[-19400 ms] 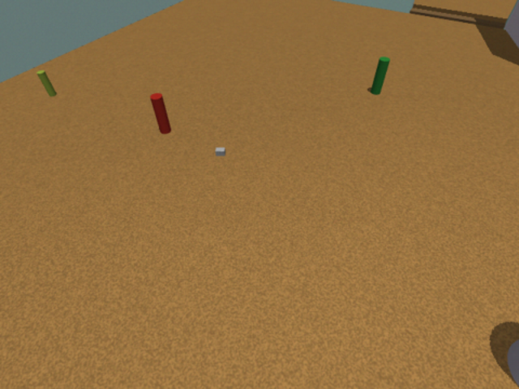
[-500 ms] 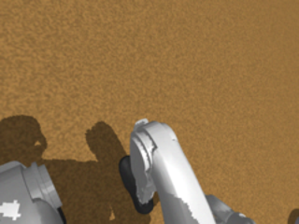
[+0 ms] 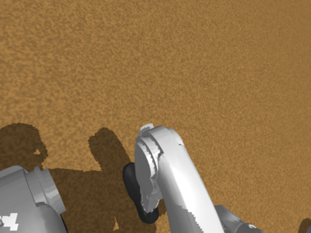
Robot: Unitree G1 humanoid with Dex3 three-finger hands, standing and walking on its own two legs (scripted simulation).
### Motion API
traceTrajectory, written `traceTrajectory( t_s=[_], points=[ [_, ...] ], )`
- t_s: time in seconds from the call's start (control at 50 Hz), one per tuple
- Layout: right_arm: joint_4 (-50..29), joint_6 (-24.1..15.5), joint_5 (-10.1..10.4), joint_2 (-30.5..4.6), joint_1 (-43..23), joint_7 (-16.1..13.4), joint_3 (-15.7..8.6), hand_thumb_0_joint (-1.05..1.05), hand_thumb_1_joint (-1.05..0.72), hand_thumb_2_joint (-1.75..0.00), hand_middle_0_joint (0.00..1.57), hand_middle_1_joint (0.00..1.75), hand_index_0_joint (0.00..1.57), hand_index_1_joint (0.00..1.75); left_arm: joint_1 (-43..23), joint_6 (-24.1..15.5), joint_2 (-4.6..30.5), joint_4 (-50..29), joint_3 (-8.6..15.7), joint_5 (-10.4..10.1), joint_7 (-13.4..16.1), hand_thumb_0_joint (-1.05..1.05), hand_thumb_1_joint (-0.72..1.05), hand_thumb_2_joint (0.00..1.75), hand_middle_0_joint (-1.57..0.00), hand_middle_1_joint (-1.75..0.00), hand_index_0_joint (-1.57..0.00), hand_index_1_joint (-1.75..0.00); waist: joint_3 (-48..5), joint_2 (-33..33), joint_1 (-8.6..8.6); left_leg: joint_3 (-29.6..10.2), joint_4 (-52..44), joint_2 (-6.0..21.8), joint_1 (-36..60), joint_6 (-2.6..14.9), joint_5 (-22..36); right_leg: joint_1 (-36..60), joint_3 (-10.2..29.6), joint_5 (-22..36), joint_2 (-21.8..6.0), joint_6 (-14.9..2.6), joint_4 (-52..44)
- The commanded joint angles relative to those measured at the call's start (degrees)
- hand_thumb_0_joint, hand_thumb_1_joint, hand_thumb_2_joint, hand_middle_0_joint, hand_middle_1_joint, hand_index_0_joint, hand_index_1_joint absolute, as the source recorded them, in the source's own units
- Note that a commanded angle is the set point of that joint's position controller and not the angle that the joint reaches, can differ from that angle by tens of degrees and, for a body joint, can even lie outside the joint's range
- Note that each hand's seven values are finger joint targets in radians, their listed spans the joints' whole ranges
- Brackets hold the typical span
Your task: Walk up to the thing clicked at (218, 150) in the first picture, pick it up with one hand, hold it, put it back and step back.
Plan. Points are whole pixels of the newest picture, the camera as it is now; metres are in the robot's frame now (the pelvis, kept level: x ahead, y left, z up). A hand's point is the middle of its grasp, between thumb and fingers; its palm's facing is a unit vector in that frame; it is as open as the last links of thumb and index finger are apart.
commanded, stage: close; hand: left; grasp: from above
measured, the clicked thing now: out of the picture +0.44 +0.34 -0.28
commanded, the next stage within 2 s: settle in 1.16 s
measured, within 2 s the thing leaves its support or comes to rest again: leaves its support in 1.50 s
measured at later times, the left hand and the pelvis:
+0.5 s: hand out of the picture +0.43 +0.32 -0.25, palm faces -0.44 -0.17 -0.88, open 7.9 cm; pelvis +0.00 +0.00 +0.00, yaw +0 degrees
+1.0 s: hand out of the picture +0.42 +0.33 -0.24, palm faces -0.45 -0.14 -0.88, open 5.9 cm; pelvis +0.00 +0.00 +0.00, yaw +0 degrees
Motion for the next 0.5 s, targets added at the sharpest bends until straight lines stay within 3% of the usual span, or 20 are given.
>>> traceTrajectory(
  t_s=[0.0, 0.02, 0.04, 0.06, 0.14, 0.18, 0.26, 0.28, 0.3, 0.34, 0.4, 0.42, 0.44, 0.46, 0.48],
  points=[
    [0.4, -0.7, 0.2, -19.1, 8.1, -0.3, -5.4, 0.0, -0.89, -0.9, 0.2, 0.3, 0.2, 0.3, -12.6, 0.6, 9.4, -3.8, -1.4, -0.4, 2.8, 0.0, 0.22, 0.4, -0.63, -0.49, -0.66, -0.46, -31.9, 29.1, -3.25, 7.4, -16.0, 1.3, 25.7, 1.2, 11.0, 17.4, -7.4, 14.2, 2.1, -4.77, -11.4],
    [0.4, -1.0, 0.3, -19.6, 8.3, -0.4, -6.0, 0.0, -0.89, -0.9, 0.2, 0.3, 0.2, 0.3, -14.1, 0.8, 9.4, -5.3, -2.0, -0.4, 2.9, 0.0, 0.22, 0.39, -0.64, -0.47, -0.66, -0.45, -31.9, 29.4, -3.37, 7.5, -15.8, 1.2, 26.0, 1.35, 10.3, 16.8, -7.2, 13.6, 2.0, -4.76, -11.7],
    [0.2, -0.9, 0.3, -20.0, 8.9, -0.5, -6.1, 0.0, -0.89, -0.9, 0.2, 0.3, 0.2, 0.3, -15.0, 0.9, 11.9, -6.4, -0.3, -0.4, 3.5, 0.0, 0.24, 0.38, -0.65, -0.46, -0.68, -0.44, -33.7, 30.3, -2.63, 7.4, -16.6, 1.3, 26.9, 1.28, 10.9, 18.0, -7.1, 13.9, 2.1, -4.89, -12.3],
    [0.7, -1.2, 0.5, -19.4, 9.2, -0.3, -6.1, 0.0, -0.89, -0.9, 0.2, 0.3, 0.2, 0.3, -16.7, 1.1, 10.4, -8.0, -1.6, -0.3, 3.4, 0.0, 0.25, 0.36, -0.67, -0.44, -0.7, -0.41, -33.7, 31.5, -2.47, 7.3, -16.5, 1.3, 27.8, 1.05, 11.3, 16.9, -6.9, 14.4, 1.8, -5.05, -11.2],
    [0.4, -1.8, 0.3, -20.0, 8.9, 0.1, -6.2, 0.0, -0.89, -0.9, 0.2, 0.3, 0.2, 0.3, -12.8, 2.0, 9.5, -3.5, -0.9, -1.2, 4.0, 0.0, 0.3, 0.32, -0.71, -0.41, -0.73, -0.38, -33.3, 28.7, -3.33, 7.0, -16.5, 1.5, 26.7, 1.18, 11.6, 18.4, -7.1, 14.7, 2.1, -4.77, -11.8],
    [0.1, -2.2, 0.5, -19.8, 8.5, 0.1, -6.2, 0.0, -0.89, -0.9, 0.2, 0.3, 0.2, 0.3, -14.0, 2.6, 9.8, -4.7, -1.4, -1.4, 3.7, 0.0, 0.35, 0.28, -0.73, -0.39, -0.76, -0.36, -32.8, 28.6, -3.15, 7.2, -16.0, 1.4, 26.2, 1.4, 10.7, 18.0, -6.8, 14.1, 1.8, -4.57, -12.1],
    [0.2, -2.2, 0.9, -20.0, 9.3, 0.3, -6.2, 0.0, -0.89, -0.9, 0.2, 0.3, 0.2, 0.3, -13.9, 3.6, 12.3, -4.2, 0.8, -1.7, 2.9, 0.0, 0.37, 0.26, -0.76, -0.36, -0.79, -0.33, -35.6, 30.5, -2.28, 6.7, -16.6, 1.5, 28.6, 1.04, 13.1, 18.3, -7.0, 15.7, 1.6, -4.79, -11.0],
    [-0.3, -2.3, 1.1, -19.8, 8.8, 0.5, -6.2, 0.0, -0.89, -0.9, 0.2, 0.3, 0.2, 0.3, -14.2, 3.8, 10.8, -3.7, -0.4, -1.7, 2.5, 0.0, 0.39, 0.24, -0.77, -0.36, -0.81, -0.33, -33.9, 30.4, -2.67, 6.9, -16.4, 1.5, 27.7, 1.08, 12.5, 17.8, -6.8, 15.3, 1.6, -4.82, -10.9],
    [0.1, -2.3, 1.0, -19.5, 9.1, 0.5, -5.9, 0.0, -0.89, -0.9, 0.2, 0.3, 0.2, 0.3, -13.3, 4.0, 11.3, -3.2, 0.5, -2.1, 2.3, 0.0, 0.4, 0.24, -0.78, -0.35, -0.81, -0.31, -34.1, 29.4, -2.73, 6.8, -16.4, 1.5, 27.6, 1.12, 13.1, 18.5, -6.9, 15.8, 1.6, -4.69, -11.2],
    [0.0, -2.0, 1.4, -19.3, 8.8, 0.4, -5.7, 0.0, -0.89, -0.9, 0.2, 0.3, 0.2, 0.3, -15.1, 3.7, 13.3, -6.7, 1.7, -2.2, 2.2, 0.0, 0.42, 0.23, -0.8, -0.33, -0.83, -0.3, -37.4, 31.7, -1.35, 6.9, -16.4, 1.4, 28.9, 1.01, 14.7, 19.1, -6.8, 16.8, 1.7, -4.82, -11.2],
    [-0.5, -1.6, 1.1, -19.4, 9.1, 0.4, -5.9, 0.0, -0.89, -0.9, 0.2, 0.3, 0.2, 0.3, -11.4, 3.9, 10.9, -1.5, 0.4, -2.1, 1.0, 0.0, 0.45, 0.2, -0.82, -0.3, -0.85, -0.27, -32.3, 28.9, -3.09, 7.5, -16.4, 1.3, 25.6, 1.41, 12.3, 18.6, -6.6, 15.3, 1.8, -4.76, -11.8],
    [-0.4, -1.2, 1.2, -19.5, 9.3, 0.2, -5.8, 0.0, -0.89, -0.9, 0.2, 0.3, 0.2, 0.3, -12.5, 3.4, 13.1, -5.0, 1.6, -2.0, 1.0, 0.0, 0.47, 0.19, -0.84, -0.29, -0.87, -0.26, -35.1, 30.1, -1.62, 7.5, -16.8, 1.2, 26.6, 1.33, 13.5, 19.8, -6.6, 15.9, 2.0, -4.85, -12.0],
    [-0.8, -1.1, 1.3, -19.7, 8.7, 0.0, -6.2, 0.0, -0.89, -0.9, 0.2, 0.3, 0.2, 0.3, -12.7, 3.4, 12.7, -4.1, 0.6, -1.9, 0.6, 0.0, 0.49, 0.17, -0.86, -0.28, -0.89, -0.24, -34.7, 30.4, -1.79, 7.9, -16.3, 1.3, 26.5, 1.38, 12.8, 19.5, -6.1, 15.2, 1.9, -5.01, -11.9],
    [-0.8, -1.1, 1.2, -19.0, 9.1, 0.1, -5.6, 0.0, -0.89, -0.9, 0.2, 0.3, 0.2, 0.3, -12.8, 3.1, 13.8, -5.3, 2.0, -2.4, 0.4, 0.0, 0.5, 0.17, -0.87, -0.26, -0.9, -0.23, -35.4, 30.6, -1.27, 7.8, -16.2, 1.2, 26.7, 1.39, 13.5, 19.6, -6.4, 15.6, 1.8, -4.91, -11.6],
    [-0.8, -0.8, 1.3, -19.7, 9.0, 0.0, -6.5, 0.0, -0.89, -0.9, 0.2, 0.3, 0.2, 0.3, -11.1, 3.1, 12.6, -4.6, 1.4, -2.4, 0.2, 0.0, 0.5, 0.17, -0.87, -0.27, -0.89, -0.24, -36.1, 30.5, -1.06, 7.8, -16.7, 1.3, 27.1, 1.35, 13.8, 20.7, -6.0, 15.7, 2.0, -5.1, -11.9]
  ],
)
